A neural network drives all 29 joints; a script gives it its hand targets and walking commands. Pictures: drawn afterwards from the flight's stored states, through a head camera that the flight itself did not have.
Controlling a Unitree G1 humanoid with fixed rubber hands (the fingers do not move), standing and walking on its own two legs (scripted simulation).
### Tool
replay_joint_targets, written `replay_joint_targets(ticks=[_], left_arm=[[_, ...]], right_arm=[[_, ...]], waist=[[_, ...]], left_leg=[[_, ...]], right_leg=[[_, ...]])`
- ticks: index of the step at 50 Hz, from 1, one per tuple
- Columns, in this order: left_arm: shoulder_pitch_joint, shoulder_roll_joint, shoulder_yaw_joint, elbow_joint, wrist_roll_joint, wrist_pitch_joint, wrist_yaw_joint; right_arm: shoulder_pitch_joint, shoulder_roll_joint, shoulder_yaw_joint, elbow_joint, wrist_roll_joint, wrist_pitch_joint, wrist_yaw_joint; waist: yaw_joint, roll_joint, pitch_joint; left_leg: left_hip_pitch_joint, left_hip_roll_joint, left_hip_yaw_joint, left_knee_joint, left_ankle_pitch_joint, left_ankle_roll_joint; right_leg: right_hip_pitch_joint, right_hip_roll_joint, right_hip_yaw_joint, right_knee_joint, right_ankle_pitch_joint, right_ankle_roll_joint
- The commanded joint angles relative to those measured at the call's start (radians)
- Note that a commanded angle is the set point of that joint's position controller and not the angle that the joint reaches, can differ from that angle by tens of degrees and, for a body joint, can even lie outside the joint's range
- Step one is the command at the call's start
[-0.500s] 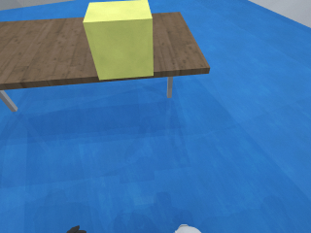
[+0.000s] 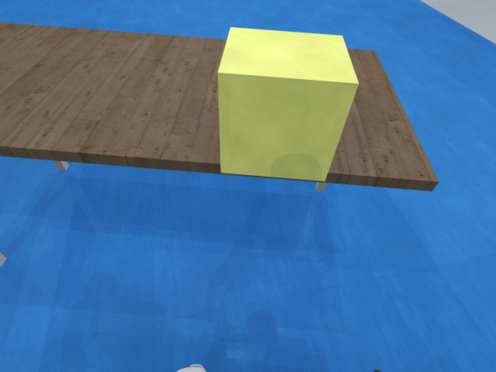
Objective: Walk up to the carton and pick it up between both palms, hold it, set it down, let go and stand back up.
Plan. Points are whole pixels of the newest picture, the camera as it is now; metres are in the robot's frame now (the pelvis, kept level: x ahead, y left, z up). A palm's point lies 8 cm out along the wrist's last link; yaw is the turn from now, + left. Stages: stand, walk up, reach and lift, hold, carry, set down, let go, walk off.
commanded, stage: walk up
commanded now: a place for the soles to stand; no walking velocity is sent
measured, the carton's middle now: (279, 106) +0.62 -0.03 +0.11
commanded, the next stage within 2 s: none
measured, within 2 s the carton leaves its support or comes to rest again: neither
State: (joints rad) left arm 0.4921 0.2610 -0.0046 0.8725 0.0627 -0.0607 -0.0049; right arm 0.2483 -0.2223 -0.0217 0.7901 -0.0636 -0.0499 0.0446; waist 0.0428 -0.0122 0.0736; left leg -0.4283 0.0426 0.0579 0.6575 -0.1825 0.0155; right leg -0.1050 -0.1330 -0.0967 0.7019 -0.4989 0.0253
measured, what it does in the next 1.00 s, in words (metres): steps on the spot: right foot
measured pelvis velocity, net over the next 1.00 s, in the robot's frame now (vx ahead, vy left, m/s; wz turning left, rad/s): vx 0.09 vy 0.00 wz -0.03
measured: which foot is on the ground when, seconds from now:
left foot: down 0.00-1.00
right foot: down 0.00-0.00, up 0.02-0.32, down 0.34-1.00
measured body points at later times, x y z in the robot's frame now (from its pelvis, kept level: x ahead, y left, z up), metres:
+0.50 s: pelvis +0.08 +0.00 +0.01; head +0.10 -0.02 +0.46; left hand +0.21 +0.22 -0.11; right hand +0.14 -0.24 -0.13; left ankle +0.11 +0.12 -0.71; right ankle +0.14 -0.11 -0.71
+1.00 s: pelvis +0.09 +0.00 +0.02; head +0.10 -0.01 +0.47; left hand +0.14 +0.25 -0.12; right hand +0.13 -0.25 -0.12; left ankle +0.11 +0.12 -0.71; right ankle +0.14 -0.11 -0.71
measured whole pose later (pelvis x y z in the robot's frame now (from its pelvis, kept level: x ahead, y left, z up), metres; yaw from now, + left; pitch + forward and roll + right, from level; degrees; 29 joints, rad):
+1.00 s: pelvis +0.09 +0.00 +0.02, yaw -2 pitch -2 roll +1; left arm 0.24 0.24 -0.04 1.00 0.00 0.00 0.00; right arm 0.26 -0.25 0.04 0.98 0.00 -0.01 0.00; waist 0.01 0.00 0.06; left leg -0.23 0.04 0.09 0.50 -0.24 0.00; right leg -0.30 -0.02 -0.05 0.50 -0.18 -0.02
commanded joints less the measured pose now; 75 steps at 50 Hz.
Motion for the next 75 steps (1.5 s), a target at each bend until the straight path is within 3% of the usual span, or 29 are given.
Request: replay_joint_targets(ticks=[1, 4, 6, 9, 11, 13, 15, 17, 18, 19, 20, 23, 28, 31, 38, 44, 45, 50, 51, 52, 57, 59, 61, 63, 65, 67, 70, 72, 75], left_arm=[[0.036, 0.097, 0.009, -0.117, -0.025, 0.037, 0.001], [-0.065, 0.077, 0.006, -0.137, -0.027, 0.03, -0.001], [-0.016, 0.069, 0.011, -0.112, -0.018, 0.031, 0.004], [-0.027, 0.021, 0.007, -0.076, -0.02, 0.051, 0.013], [-0.048, 0.002, 0.001, -0.069, -0.031, 0.054, 0.017], [-0.114, 0.006, 0.008, -0.073, -0.033, 0.055, 0.02], [-0.154, 0.018, 0.01, -0.07, -0.032, 0.059, 0.026], [-0.161, 0.052, 0.014, -0.067, -0.039, 0.054, 0.028], [-0.184, 0.096, 0.025, -0.073, -0.041, 0.052, 0.025], [-0.238, 0.129, 0.034, -0.073, -0.062, 0.057, 0.022], [-0.276, 0.126, 0.029, -0.066, -0.073, 0.061, 0.019], [-0.314, 0.1, 0.01, -0.052, -0.08, 0.066, 0.017], [-0.309, 0.091, 0.007, -0.014, -0.068, 0.057, 0.007], [-0.305, 0.075, 0.001, 0.01, -0.072, 0.053, 0.005], [-0.299, 0.093, -0.004, 0.044, -0.068, 0.053, 0.007], [-0.255, 0.096, -0.009, 0.071, -0.069, 0.05, 0.011], [-0.249, 0.105, -0.007, 0.077, -0.069, 0.049, 0.01], [-0.269, 0.13, -0.009, 0.086, -0.068, 0.051, 0.013], [-0.151, 0.099, -0.014, 0.098, -0.038, 0.049, 0.005], [-0.169, 0.116, -0.005, 0.1, -0.037, 0.057, 0.005], [-0.18, 0.062, -0.016, 0.075, -0.039, 0.039, 0.006], [-0.148, 0.053, -0.015, 0.07, -0.034, 0.029, 0.008], [-0.127, 0.068, -0.011, 0.063, -0.039, 0.027, 0.014], [-0.114, 0.114, -0.001, 0.072, -0.049, 0.028, 0.019], [-0.109, 0.134, 0.002, 0.076, -0.053, 0.031, 0.023], [-0.147, 0.113, -0.007, 0.064, -0.042, 0.025, 0.02], [-0.125, 0.074, -0.019, 0.07, -0.032, 0.007, 0.017], [-0.114, 0.072, -0.015, 0.069, -0.033, 0.005, 0.022], [-0.125, 0.069, -0.01, 0.059, -0.035, 0.015, 0.028]], right_arm=[[0.329, -0.286, -0.089, -0.001, 0.078, 0.014, -0.051], [0.222, -0.207, -0.053, -0.018, 0.061, 0.005, -0.061], [0.19, -0.156, -0.031, -0.014, 0.053, -0.012, -0.056], [0.123, -0.097, -0.007, -0.021, 0.046, -0.024, -0.06], [0.075, -0.105, -0.001, -0.032, 0.04, -0.017, -0.057], [0.078, -0.13, -0.003, -0.028, 0.044, -0.002, -0.051], [0.072, -0.155, -0.002, -0.031, 0.051, 0.013, -0.051], [0.081, -0.156, 0.008, -0.027, 0.059, 0.028, -0.05], [0.142, -0.106, 0.028, -0.016, 0.063, 0.038, -0.049], [0.186, -0.072, 0.046, 0.005, 0.067, 0.049, -0.056], [0.172, -0.077, 0.046, 0.014, 0.059, 0.057, -0.063], [0.126, -0.114, 0.033, 0.042, 0.057, 0.055, -0.058], [0.086, -0.122, 0.037, 0.086, 0.064, 0.027, -0.053], [0.052, -0.13, 0.036, 0.098, 0.061, 0.02, -0.052], [0.038, -0.143, 0.037, 0.127, 0.066, 0.027, -0.051], [0.028, -0.148, 0.036, 0.145, 0.071, 0.03, -0.053], [0.036, -0.148, 0.036, 0.147, 0.066, 0.031, -0.053], [0.055, -0.143, 0.042, 0.159, 0.066, 0.03, -0.055], [0.172, -0.13, 0.036, 0.182, 0.032, 0.03, -0.047], [0.157, -0.139, 0.026, 0.179, 0.028, 0.035, -0.049], [0.113, -0.157, 0.015, 0.173, 0.041, 0.028, -0.059], [0.094, -0.171, 0.011, 0.171, 0.042, 0.033, -0.061], [0.087, -0.155, 0.016, 0.174, 0.047, 0.043, -0.056], [0.12, -0.107, 0.031, 0.176, 0.044, 0.042, -0.051], [0.166, -0.086, 0.045, 0.178, 0.024, 0.029, -0.05], [0.181, -0.106, 0.045, 0.179, 0.027, 0.009, -0.054], [0.181, -0.139, 0.031, 0.188, 0.037, -0.003, -0.059], [0.193, -0.132, 0.027, 0.189, 0.038, 0.001, -0.061], [0.191, -0.127, 0.02, 0.183, 0.038, 0.016, -0.065]], waist=[[-0.148, 0.187, -0.065], [-0.101, 0.112, 0.047], [-0.06, 0.148, 0.028], [-0.015, 0.108, -0.008], [-0.005, 0.142, -0.058], [-0.017, 0.151, -0.081], [-0.015, 0.12, -0.041], [-0.017, 0.074, -0.053], [-0.042, -0.037, -0.085], [-0.066, -0.094, -0.11], [-0.069, -0.108, -0.075], [-0.071, -0.113, -0.04], [-0.057, -0.066, -0.065], [-0.041, 0.014, -0.073], [-0.041, 0.002, -0.032], [-0.034, 0.042, -0.001], [-0.035, 0.003, 0.0], [-0.055, -0.019, -0.041], [-0.054, -0.003, -0.136], [-0.062, -0.008, -0.032], [-0.04, 0.057, 0.013], [-0.019, 0.061, 0.004], [-0.011, 0.047, 0.079], [-0.027, -0.05, 0.123], [-0.042, -0.084, 0.067], [-0.059, -0.07, 0.0], [-0.046, -0.017, -0.103], [-0.045, 0.004, -0.141], [-0.047, 0.026, -0.112]], left_leg=[[0.414, 0.384, -0.774, -0.455, -0.489, 0.19], [0.229, 0.309, -0.489, -0.441, -0.31, 0.184], [0.165, 0.29, -0.413, -0.421, -0.099, 0.173], [0.093, 0.253, -0.218, -0.32, 0.412, 0.185], [0.066, 0.202, -0.104, -0.245, 0.588, 0.166], [0.085, 0.169, -0.087, -0.189, 0.639, 0.143], [0.064, 0.193, -0.108, -0.167, 0.584, 0.125], [0.006, 0.149, -0.087, -0.125, 0.302, 0.075], [0.025, 0.101, -0.059, -0.081, 0.053, 0.042], [0.131, 0.045, -0.026, -0.046, -0.105, 0.015], [0.195, 0.026, -0.021, -0.048, -0.15, 0.008], [0.228, 0.025, -0.043, -0.112, -0.117, 0.022], [0.192, 0.06, -0.061, -0.197, -0.096, 0.031], [0.171, 0.083, -0.084, -0.241, -0.069, 0.038], [0.135, 0.098, -0.108, -0.301, -0.169, 0.046], [0.124, 0.092, -0.102, -0.318, -0.172, 0.049], [0.139, 0.09, -0.1, -0.308, -0.176, 0.05], [0.182, 0.072, -0.082, -0.256, -0.134, 0.038], [0.225, 0.03, -0.055, -0.27, -0.472, 0.032], [0.184, 0.019, -0.059, -0.28, -0.553, 0.028], [0.152, 0.116, -0.171, -0.401, -0.408, 0.058], [0.099, 0.132, -0.171, -0.409, -0.489, 0.068], [0.024, 0.094, -0.122, -0.363, -0.512, 0.054], [0.037, 0.017, -0.04, -0.226, -0.356, 0.024], [0.102, 0.015, -0.038, -0.187, -0.228, 0.019], [0.2, 0.043, -0.067, -0.241, -0.108, 0.032], [0.299, 0.072, -0.075, -0.217, 0.209, 0.04], [0.342, 0.075, -0.053, -0.177, 0.325, 0.04], [0.336, 0.07, -0.035, -0.145, 0.328, 0.044]], right_leg=[[-0.541, 0.087, 0.082, 0.563, -0.113, -0.043], [-0.523, 0.023, 0.126, 0.504, 0.001, -0.043], [-0.429, 0.022, 0.134, 0.435, 0.017, -0.031], [-0.285, 0.037, 0.12, 0.283, 0.073, -0.027], [-0.175, 0.055, 0.089, 0.162, 0.181, -0.026], [-0.124, 0.095, 0.053, 0.091, 0.294, -0.04], [-0.103, 0.094, 0.052, -0.022, 0.365, -0.055], [-0.009, 0.052, 0.101, -0.14, 0.631, -0.075], [0.0, -0.057, 0.213, -0.175, 0.667, -0.115], [-0.118, -0.126, 0.277, -0.236, 0.556, -0.168], [-0.228, -0.127, 0.296, -0.305, 0.412, -0.174], [-0.282, -0.065, 0.268, -0.351, 0.232, -0.126], [-0.193, -0.027, 0.221, -0.331, 0.249, -0.095], [-0.137, -0.006, 0.192, -0.301, 0.318, -0.086], [-0.153, 0.016, 0.166, -0.299, 0.255, -0.079], [-0.17, 0.017, 0.178, -0.311, 0.246, -0.073], [-0.186, 0.012, 0.184, -0.326, 0.218, -0.073], [-0.206, -0.001, 0.208, -0.358, 0.182, -0.079], [-0.193, 0.025, 0.222, -0.394, -0.127, -0.086], [-0.265, 0.037, 0.216, -0.407, -0.202, -0.081], [-0.232, 0.12, 0.111, -0.225, 0.144, -0.052], [-0.175, 0.125, 0.115, -0.214, 0.122, -0.059], [-0.188, 0.095, 0.188, -0.276, 0.027, -0.077], [-0.23, 0.016, 0.328, -0.387, -0.033, -0.108], [-0.209, -0.057, 0.417, -0.429, 0.018, -0.141], [-0.182, -0.026, 0.345, -0.366, 0.263, -0.128], [-0.095, 0.045, 0.204, -0.203, 0.666, -0.103], [-0.082, 0.051, 0.181, -0.156, 0.736, -0.106], [-0.114, 0.06, 0.169, -0.115, 0.71, -0.111]])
